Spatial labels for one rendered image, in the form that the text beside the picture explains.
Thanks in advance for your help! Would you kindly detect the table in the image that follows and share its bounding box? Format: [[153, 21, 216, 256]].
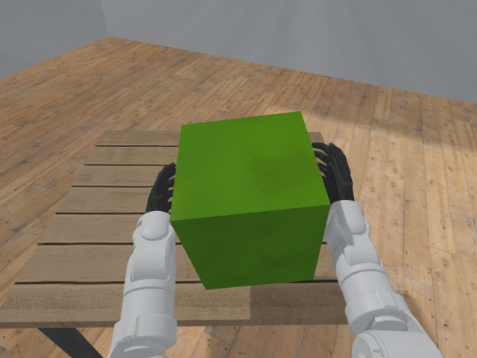
[[0, 130, 348, 358]]

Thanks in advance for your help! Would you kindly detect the robot left hand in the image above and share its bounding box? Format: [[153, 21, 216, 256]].
[[145, 163, 176, 213]]

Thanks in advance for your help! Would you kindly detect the right robot upper arm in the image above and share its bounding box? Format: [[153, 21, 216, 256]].
[[352, 330, 442, 358]]

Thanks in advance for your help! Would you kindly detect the carton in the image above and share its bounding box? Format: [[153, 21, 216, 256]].
[[170, 111, 331, 290]]

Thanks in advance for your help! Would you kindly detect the robot right forearm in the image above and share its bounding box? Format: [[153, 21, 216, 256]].
[[324, 200, 443, 358]]

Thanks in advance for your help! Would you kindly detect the robot right hand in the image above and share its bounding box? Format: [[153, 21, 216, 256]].
[[312, 142, 355, 206]]

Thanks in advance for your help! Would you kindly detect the robot left forearm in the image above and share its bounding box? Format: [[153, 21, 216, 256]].
[[107, 211, 177, 358]]

